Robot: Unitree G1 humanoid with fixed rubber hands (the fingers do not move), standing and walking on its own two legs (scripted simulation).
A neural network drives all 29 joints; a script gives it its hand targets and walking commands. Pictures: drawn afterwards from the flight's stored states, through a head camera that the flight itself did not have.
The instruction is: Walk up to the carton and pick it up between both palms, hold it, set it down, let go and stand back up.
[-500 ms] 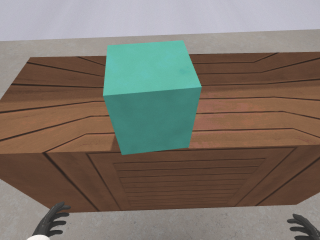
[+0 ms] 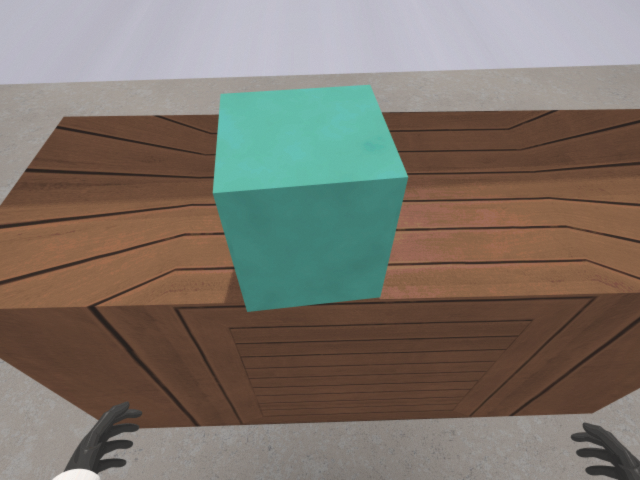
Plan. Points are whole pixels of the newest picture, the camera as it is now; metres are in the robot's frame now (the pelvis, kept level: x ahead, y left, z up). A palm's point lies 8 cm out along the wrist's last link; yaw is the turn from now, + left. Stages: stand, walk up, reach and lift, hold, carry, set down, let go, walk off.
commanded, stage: walk up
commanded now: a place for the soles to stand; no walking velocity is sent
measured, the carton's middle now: (306, 202) +0.47 +0.04 +0.07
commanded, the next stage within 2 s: reach and lift in 0.12 s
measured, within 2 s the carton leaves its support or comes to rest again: neither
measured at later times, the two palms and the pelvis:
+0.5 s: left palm (113, 439) +0.18 +0.28 -0.04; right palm (618, 462) +0.15 -0.32 -0.04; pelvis +0.00 -0.01 +0.01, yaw -1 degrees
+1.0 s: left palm (122, 422) +0.19 +0.26 -0.01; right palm (583, 428) +0.18 -0.28 -0.01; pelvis +0.01 -0.01 +0.02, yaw -1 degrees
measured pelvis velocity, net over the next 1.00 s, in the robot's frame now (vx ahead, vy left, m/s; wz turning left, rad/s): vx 0.01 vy -0.01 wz -0.01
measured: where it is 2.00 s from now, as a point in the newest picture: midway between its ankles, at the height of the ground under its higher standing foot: outside the picture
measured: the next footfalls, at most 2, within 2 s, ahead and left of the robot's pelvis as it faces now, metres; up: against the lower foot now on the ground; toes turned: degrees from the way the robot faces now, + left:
none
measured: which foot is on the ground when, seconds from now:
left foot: down 0.00-1.00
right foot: down 0.00-1.00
